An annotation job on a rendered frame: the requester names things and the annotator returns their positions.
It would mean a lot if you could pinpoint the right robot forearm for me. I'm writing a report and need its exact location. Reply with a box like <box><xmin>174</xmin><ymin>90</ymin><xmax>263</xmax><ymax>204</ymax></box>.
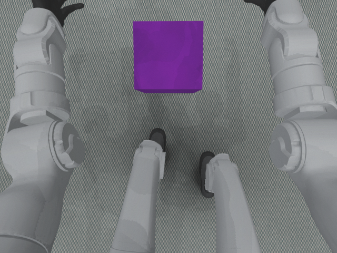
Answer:
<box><xmin>260</xmin><ymin>0</ymin><xmax>337</xmax><ymax>121</ymax></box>

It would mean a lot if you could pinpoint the robot right shin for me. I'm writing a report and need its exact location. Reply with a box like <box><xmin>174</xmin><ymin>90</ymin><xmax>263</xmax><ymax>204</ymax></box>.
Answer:
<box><xmin>205</xmin><ymin>153</ymin><xmax>239</xmax><ymax>193</ymax></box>

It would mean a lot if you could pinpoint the carton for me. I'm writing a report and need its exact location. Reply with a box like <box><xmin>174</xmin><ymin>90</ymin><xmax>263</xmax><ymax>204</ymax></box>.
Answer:
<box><xmin>133</xmin><ymin>21</ymin><xmax>203</xmax><ymax>93</ymax></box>

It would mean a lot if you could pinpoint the right robot upper arm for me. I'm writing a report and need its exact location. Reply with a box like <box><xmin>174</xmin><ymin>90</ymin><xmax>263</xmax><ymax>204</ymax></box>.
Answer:
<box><xmin>269</xmin><ymin>119</ymin><xmax>337</xmax><ymax>253</ymax></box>

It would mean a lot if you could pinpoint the left robot forearm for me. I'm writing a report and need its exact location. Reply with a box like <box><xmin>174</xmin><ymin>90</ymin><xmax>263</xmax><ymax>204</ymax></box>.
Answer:
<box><xmin>1</xmin><ymin>8</ymin><xmax>71</xmax><ymax>172</ymax></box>

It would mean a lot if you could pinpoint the left robot hand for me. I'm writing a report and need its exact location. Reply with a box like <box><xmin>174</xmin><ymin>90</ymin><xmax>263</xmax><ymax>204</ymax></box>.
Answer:
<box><xmin>32</xmin><ymin>0</ymin><xmax>84</xmax><ymax>27</ymax></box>

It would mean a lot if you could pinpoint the right robot hand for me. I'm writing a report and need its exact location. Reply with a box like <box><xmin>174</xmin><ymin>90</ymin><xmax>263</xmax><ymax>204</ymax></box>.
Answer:
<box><xmin>244</xmin><ymin>0</ymin><xmax>276</xmax><ymax>16</ymax></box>

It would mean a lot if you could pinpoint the left robot upper arm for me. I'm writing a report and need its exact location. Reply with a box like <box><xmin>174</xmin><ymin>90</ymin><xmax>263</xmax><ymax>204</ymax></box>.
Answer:
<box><xmin>0</xmin><ymin>120</ymin><xmax>85</xmax><ymax>253</ymax></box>

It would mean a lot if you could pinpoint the right robot thigh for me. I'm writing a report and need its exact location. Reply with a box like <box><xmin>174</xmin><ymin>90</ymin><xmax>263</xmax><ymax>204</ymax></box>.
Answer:
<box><xmin>206</xmin><ymin>159</ymin><xmax>262</xmax><ymax>253</ymax></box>

